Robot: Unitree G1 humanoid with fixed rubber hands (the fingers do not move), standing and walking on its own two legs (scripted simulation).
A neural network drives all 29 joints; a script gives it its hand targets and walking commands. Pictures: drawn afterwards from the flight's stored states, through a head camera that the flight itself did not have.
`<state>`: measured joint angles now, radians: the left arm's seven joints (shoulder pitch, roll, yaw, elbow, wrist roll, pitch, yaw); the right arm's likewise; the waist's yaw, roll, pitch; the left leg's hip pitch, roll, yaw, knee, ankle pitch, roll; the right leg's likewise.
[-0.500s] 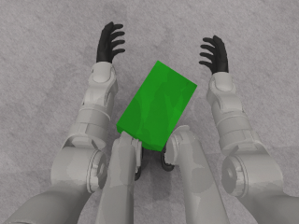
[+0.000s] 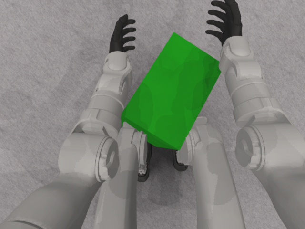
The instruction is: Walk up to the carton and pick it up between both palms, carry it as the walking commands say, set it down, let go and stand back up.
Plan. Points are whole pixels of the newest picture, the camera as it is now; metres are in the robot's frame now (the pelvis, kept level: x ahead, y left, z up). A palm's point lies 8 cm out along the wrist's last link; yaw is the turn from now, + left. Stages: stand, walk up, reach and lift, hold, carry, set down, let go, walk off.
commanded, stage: set down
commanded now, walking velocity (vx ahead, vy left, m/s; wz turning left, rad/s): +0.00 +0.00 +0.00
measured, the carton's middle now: (162, 101) +0.36 -0.01 -0.29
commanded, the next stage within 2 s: none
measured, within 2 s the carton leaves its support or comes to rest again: neither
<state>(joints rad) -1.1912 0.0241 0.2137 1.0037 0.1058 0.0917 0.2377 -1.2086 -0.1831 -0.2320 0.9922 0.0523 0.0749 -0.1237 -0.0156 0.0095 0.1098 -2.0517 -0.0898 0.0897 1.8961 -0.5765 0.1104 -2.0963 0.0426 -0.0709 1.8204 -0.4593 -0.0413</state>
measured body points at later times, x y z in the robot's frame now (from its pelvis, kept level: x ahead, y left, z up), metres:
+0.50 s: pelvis -0.01 -0.01 -0.05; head +0.33 -0.01 +0.24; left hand +0.53 +0.14 -0.20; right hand +0.54 -0.15 -0.19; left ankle +0.09 +0.06 -0.43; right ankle +0.13 -0.09 -0.43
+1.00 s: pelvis +0.00 -0.01 -0.06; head +0.35 +0.02 +0.23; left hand +0.56 +0.14 -0.20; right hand +0.55 -0.16 -0.19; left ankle +0.09 +0.06 -0.43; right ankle +0.13 -0.09 -0.43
